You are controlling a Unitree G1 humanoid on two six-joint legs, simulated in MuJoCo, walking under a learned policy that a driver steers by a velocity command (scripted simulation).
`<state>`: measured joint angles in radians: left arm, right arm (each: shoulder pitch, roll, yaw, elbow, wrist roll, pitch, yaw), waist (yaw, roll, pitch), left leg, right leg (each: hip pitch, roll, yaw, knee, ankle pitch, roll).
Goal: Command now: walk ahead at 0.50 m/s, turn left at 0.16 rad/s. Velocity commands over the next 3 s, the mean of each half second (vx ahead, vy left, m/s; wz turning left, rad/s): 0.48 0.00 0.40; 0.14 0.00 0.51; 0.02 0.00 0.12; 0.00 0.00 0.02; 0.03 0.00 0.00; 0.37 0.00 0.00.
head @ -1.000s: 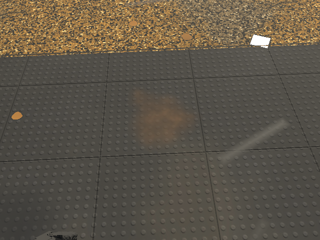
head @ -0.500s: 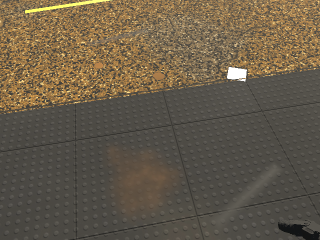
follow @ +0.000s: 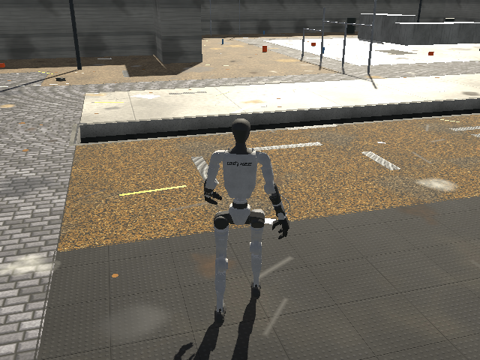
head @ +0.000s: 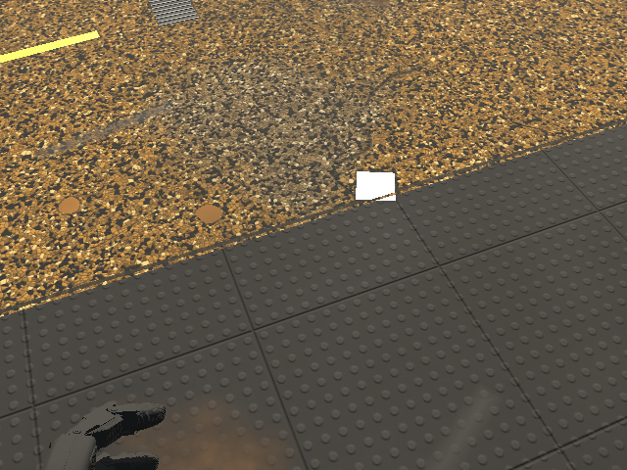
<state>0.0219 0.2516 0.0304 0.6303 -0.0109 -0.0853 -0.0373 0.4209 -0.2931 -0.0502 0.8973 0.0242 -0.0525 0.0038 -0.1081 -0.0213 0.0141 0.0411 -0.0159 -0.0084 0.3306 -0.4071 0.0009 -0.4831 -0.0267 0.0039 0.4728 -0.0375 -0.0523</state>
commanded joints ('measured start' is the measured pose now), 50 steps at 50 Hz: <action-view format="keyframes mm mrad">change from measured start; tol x16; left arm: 1 417 267 98 24 22 -9 26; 9 182 97 52 65 23 -32 18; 28 380 78 32 93 36 14 53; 50 142 121 43 54 18 38 49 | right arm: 1 -53 -87 -2 -92 -35 -9 -8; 21 -402 -28 -8 -244 -7 13 49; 27 -29 -263 -105 -193 -17 24 18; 34 -270 -146 -61 -298 -30 27 12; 50 -267 -106 -30 -292 -18 83 -27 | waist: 1 257 -58 -312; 2 185 -311 -426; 6 152 -64 -64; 21 173 -8 94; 26 -24 -33 -128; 28 104 309 -412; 29 13 104 -480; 33 122 58 -136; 50 126 158 -123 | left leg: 1 -359 97 -37 570 412 70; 2 -681 -27 -63 843 -183 30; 10 -681 156 -101 804 176 -8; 16 -708 142 -57 492 450 -9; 22 -714 96 45 304 376 45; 26 -227 -46 95 175 432 135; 28 325 409 -683 157 961 458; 35 -298 193 -287 4 784 296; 44 -313 141 -338 23 362 223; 50 -289 124 -383 156 484 173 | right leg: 1 696 -233 241 37 47 -114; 2 912 -412 649 -83 -171 -245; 9 346 -234 139 -319 -6 -144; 20 489 -245 -156 -334 148 -106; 25 545 -221 -217 77 776 -28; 26 448 -172 -233 291 659 19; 28 -139 104 -58 971 -680 141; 29 -161 45 108 997 -634 118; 50 205 11 55 -42 -70 85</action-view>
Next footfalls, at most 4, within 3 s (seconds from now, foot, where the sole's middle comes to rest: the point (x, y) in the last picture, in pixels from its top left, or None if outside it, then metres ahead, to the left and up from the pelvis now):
0.52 left None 0.42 0.16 -0.76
1.02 right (311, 430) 0.55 -0.02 -0.76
1.28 left None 0.38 0.19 -0.76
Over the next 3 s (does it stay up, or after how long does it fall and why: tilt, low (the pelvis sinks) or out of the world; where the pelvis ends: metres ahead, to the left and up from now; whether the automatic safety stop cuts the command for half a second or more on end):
stays up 0.60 0.17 0.00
